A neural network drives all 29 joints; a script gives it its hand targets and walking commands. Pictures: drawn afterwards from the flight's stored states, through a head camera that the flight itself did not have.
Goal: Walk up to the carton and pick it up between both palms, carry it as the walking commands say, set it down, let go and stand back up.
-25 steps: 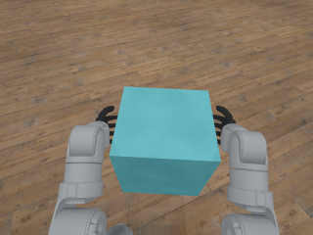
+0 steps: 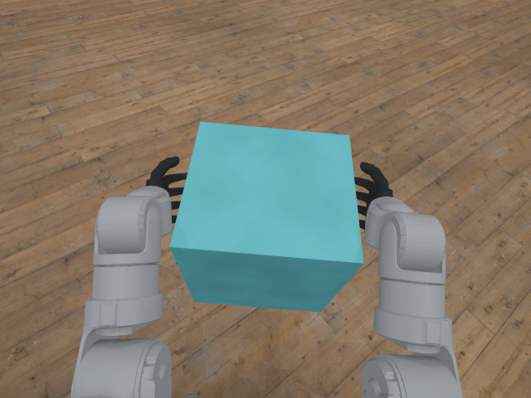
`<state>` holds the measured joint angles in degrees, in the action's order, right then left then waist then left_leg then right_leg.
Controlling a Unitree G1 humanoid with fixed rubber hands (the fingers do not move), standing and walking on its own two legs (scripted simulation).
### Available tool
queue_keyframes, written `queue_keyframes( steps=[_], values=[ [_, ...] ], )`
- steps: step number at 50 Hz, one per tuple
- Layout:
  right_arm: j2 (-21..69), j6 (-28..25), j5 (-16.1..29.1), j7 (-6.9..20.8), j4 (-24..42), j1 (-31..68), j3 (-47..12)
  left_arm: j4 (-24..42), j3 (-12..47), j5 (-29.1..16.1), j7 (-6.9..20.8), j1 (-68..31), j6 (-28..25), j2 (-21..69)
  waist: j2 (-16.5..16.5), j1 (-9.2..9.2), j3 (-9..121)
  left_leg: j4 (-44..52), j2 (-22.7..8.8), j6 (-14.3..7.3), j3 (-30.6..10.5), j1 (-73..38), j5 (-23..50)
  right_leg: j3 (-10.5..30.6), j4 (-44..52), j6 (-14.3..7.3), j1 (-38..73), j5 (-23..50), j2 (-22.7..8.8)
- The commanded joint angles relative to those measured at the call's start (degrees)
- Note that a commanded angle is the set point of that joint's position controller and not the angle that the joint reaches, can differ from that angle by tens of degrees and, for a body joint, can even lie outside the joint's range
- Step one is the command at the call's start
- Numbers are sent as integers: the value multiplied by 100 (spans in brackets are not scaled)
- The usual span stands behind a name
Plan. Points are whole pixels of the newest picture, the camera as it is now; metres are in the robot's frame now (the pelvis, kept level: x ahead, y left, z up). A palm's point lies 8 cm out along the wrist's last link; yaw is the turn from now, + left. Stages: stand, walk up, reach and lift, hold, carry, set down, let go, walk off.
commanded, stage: carry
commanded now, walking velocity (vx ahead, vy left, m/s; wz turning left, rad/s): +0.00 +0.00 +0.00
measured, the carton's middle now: (265, 225) +0.36 +0.03 +0.05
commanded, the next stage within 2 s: none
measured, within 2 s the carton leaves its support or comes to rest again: neither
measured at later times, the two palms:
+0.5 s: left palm (187, 267) +0.25 +0.12 +0.11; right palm (447, 295) +0.23 -0.18 +0.13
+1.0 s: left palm (164, 271) +0.25 +0.16 +0.09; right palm (407, 291) +0.25 -0.15 +0.10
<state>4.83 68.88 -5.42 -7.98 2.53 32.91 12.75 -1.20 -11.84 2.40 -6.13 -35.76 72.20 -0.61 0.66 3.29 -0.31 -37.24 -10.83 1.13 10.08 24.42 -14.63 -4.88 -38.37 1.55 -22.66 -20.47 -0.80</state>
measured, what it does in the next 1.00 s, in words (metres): steps on the spot: right foot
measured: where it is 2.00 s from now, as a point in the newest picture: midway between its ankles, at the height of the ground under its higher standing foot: outside the picture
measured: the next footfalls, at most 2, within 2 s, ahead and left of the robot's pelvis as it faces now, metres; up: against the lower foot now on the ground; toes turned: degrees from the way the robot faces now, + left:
right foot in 0.02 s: +0.05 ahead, -0.13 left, +0.00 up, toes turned -5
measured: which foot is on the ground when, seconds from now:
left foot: down 0.00-1.00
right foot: up 0.00-0.00, down 0.02-1.00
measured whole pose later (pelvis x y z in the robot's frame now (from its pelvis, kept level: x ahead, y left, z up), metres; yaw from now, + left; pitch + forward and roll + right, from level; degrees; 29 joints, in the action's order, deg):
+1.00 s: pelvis -0.07 +0.01 +0.00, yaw -1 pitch +2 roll -1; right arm 2.1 68.2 -5.4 -6.0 -4.6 28.5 10.2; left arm -7.4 -10.5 6.1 -4.9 -29.7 69.4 2.5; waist 0.5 0.1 3.6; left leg -32.7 -2.8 -1.9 6.9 24.9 -9.7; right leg -3.3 -30.7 1.1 -24.3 -8.1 -2.9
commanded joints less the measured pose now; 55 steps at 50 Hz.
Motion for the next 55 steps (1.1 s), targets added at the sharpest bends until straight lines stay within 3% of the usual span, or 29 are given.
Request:
queue_keyframes(
  steps=[1,2,3,4,6,9,10,11,12,13,14,16,18,23,26,27,28,29,34,35,37,39,41,42,44,45,47,54,55],
  values=[
    [5231,60,2167,1468,123,3432,-3563,259,3921,-2616,1545,-3735,-184,6420,-1055,-345,3131,-65,-516,-207,-547,-1687,2600,161,1720,-109,1232,1208,-231],
    [5232,53,2202,1518,149,3445,-3634,362,3917,-2605,1577,-3706,-215,6379,-553,-333,3143,-417,-306,13,-542,-699,1533,994,1533,-290,2030,2681,-879],
    [5302,56,2278,1550,164,3875,-3697,256,3901,-2564,1584,-3950,-247,6386,498,-356,3119,-668,188,347,-315,166,-375,1706,981,-626,2429,5330,-1741],
    [5409,64,2507,1588,395,4216,-3989,213,3826,-2486,1580,-3843,-319,6482,1175,-266,3091,-742,417,329,-482,82,-1875,1723,959,-956,2064,5317,-1842],
    [5665,22,2693,1592,357,4601,-4080,445,3819,-2492,1568,-4147,-333,6519,599,-256,2873,-903,517,269,-622,86,-1638,1393,1140,-885,1982,4443,-1646],
    [5972,24,3069,1662,532,4942,-4258,760,3648,-2382,1483,-4327,-415,6388,1079,-321,2914,186,567,113,-464,-590,-517,779,1217,-605,1523,2427,-1184],
    [5967,68,3085,1684,408,4804,-4198,864,3618,-2316,1442,-4310,-403,6306,912,-354,2966,759,684,49,-357,-920,-45,693,1270,-534,1429,1947,-1064],
    [6025,75,3236,1705,433,5030,-4258,921,3578,-2251,1379,-4378,-424,6220,865,-333,3028,1039,580,-7,-504,-1243,245,676,1282,-469,1366,1575,-981],
    [5914,60,3217,1713,422,4970,-4208,890,3549,-2166,1355,-4194,-410,6114,696,-329,3150,974,435,-156,-826,-1348,182,725,1478,-360,1199,830,-829],
    [6021,81,3004,1751,223,4162,-4042,819,3442,-1957,1377,-3557,-356,6226,369,-334,3004,964,414,-199,-910,-1194,-389,791,1762,-357,986,-364,-832],
    [5975,71,2953,1768,98,4067,-3967,768,3363,-1900,1382,-3514,-363,6160,19,-343,2930,1160,335,-260,-1054,-985,-1061,895,1827,-407,946,-987,-844],
    [5979,38,3075,1806,217,4699,-4092,851,3487,-1997,1356,-4131,-428,6158,176,-349,2679,1262,287,-228,-1022,-915,-954,946,1847,-423,789,-774,-840],
    [5931,23,2937,1793,-22,4447,-3985,647,3476,-1966,1348,-4048,-408,6149,114,-374,2614,1188,338,-183,-964,-1053,-350,900,1864,-395,661,-336,-852],
    [5872,59,2762,1780,-113,4182,-3813,322,3445,-1994,1413,-3691,-312,6256,86,-405,2462,1262,333,-196,-982,-905,-929,1014,2001,-368,359,-1110,-805],
    [5833,46,2665,1743,-167,4105,-3792,379,3567,-2142,1446,-3920,-324,6290,85,-410,2544,1261,209,-205,-1017,-1044,-223,827,1701,-318,463,31,-660],
    [5834,45,2627,1746,-80,4024,-3743,402,3627,-2160,1467,-3851,-306,6382,-91,-419,2575,1301,205,-180,-979,-1036,-412,832,1665,-326,365,-116,-635],
    [5777,62,2466,1747,-464,3774,-3574,-8,3411,-1987,1477,-3600,-284,6314,-16,-402,2424,1523,174,-231,-1073,-788,-1087,783,1686,-312,344,-571,-594],
    [5682,35,2423,1725,-349,3933,-3524,58,3508,-2096,1504,-3807,-299,6339,-6,-406,2382,1659,115,-254,-1132,-511,-1437,717,1577,-321,422,-662,-537],
    [5658,-15,2351,1721,-326,3662,-3415,136,3516,-2138,1517,-3663,-348,6409,-462,-395,2466,1638,121,-198,-1041,-488,-1250,574,1258,-322,520,2,-433],
    [5693,-33,2490,1705,68,4085,-3568,359,3693,-2352,1542,-4017,-351,6516,-348,-394,2515,1627,100,-210,-1062,-418,-1113,521,1160,-311,685,274,-376],
    [5672,-21,2475,1697,81,3938,-3587,504,3738,-2371,1528,-3962,-350,6493,-381,-385,2452,1678,107,-237,-1089,-297,-1374,538,1135,-319,624,25,-387],
    [5547,-80,2329,1671,39,3999,-3455,82,3512,-2200,1544,-3693,-387,6516,-320,-376,2540,1644,119,-239,-1096,-282,-1392,604,1191,-344,683,-6,-450],
    [5600,-108,2428,1679,149,4103,-3583,506,3690,-2353,1520,-4084,-450,6463,-291,-373,2613,1488,165,-253,-1066,-500,-1082,661,1224,-313,629,155,-513],
    [5631,-113,2232,1691,-235,3590,-3400,214,3500,-2149,1522,-3643,-473,6434,-176,-378,2590,1429,181,-255,-1068,-485,-1098,706,1316,-311,540,-39,-572],
    [5591,-189,2461,1670,348,3998,-3665,637,3719,-2361,1522,-3918,-521,6452,-272,-382,2685,1357,223,-255,-1113,-555,-978,771,1361,-309,534,-32,-597],
    [5507,-242,2177,1670,-255,3763,-3380,-3,3335,-2027,1518,-3600,-597,6354,-185,-379,2730,1346,231,-275,-1117,-603,-977,757,1349,-300,532,-71,-616],
    [5564,-272,2526,1659,524,4262,-3794,729,3764,-2364,1477,-4066,-628,6431,-129,-378,2850,1354,187,-288,-1185,-584,-737,725,1282,-295,718,267,-603],
    [5360,-521,2138,1653,-212,3830,-3461,123,3376,-1894,1423,-3625,-897,6197,-8,-359,3088,1040,217,-297,-1042,-887,183,706,1183,-241,983,1264,-698],
    [5502,-438,2514,1655,370,3983,-3887,812,3796,-2191,1393,-3847,-824,6285,-91,-357,3098,997,223,-287,-1067,-948,418,694,1128,-266,961,1362,-692]
  ],
)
